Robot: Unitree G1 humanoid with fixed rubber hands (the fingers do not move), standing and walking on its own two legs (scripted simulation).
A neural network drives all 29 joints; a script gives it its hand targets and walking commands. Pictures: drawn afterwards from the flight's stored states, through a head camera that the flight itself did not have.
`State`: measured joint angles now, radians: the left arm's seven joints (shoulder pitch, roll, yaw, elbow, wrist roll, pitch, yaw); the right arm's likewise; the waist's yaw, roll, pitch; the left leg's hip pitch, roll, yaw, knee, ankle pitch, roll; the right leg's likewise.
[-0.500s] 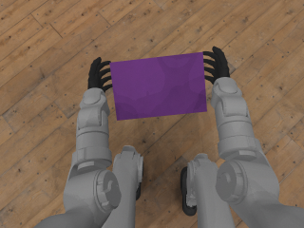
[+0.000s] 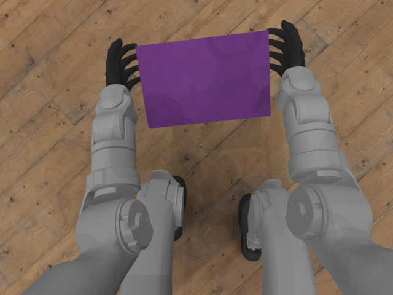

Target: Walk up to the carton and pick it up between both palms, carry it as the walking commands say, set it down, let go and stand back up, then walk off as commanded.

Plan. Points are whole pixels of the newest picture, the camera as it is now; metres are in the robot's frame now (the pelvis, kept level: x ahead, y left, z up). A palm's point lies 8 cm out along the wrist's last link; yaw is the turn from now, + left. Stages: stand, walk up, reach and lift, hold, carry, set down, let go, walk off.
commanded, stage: set down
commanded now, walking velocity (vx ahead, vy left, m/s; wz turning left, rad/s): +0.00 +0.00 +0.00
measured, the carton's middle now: (204, 81) +0.52 +0.06 -0.20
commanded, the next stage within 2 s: none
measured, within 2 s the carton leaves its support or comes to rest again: neither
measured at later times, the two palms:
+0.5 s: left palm (129, 87) +0.49 +0.22 -0.19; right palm (272, 75) +0.53 -0.09 -0.19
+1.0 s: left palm (131, 84) +0.50 +0.22 -0.21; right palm (269, 80) +0.54 -0.09 -0.23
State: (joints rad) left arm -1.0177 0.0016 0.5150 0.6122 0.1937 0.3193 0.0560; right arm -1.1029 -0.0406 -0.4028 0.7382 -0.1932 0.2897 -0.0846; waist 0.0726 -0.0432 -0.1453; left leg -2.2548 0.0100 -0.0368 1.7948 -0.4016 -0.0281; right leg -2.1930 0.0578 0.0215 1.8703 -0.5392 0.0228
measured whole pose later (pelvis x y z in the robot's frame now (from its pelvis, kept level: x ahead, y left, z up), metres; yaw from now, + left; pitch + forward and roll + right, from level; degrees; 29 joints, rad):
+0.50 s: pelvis +0.00 +0.00 -0.05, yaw +0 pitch +47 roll +0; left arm -1.18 0.12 0.45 0.76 0.09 0.25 0.06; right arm -1.25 -0.15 -0.29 0.88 -0.08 0.21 -0.13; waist 0.10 -0.03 0.04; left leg -2.36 0.01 -0.04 1.97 -0.43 -0.04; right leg -2.30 0.07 0.02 2.05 -0.57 0.03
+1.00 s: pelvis +0.00 +0.00 -0.08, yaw +0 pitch +43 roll -1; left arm -1.28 0.20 0.39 0.93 0.03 0.20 0.04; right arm -1.31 -0.21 -0.21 1.01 -0.01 0.19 -0.13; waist 0.11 -0.01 0.13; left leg -2.38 -0.01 -0.06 2.08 -0.44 -0.05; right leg -2.31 0.07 0.00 2.16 -0.59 0.03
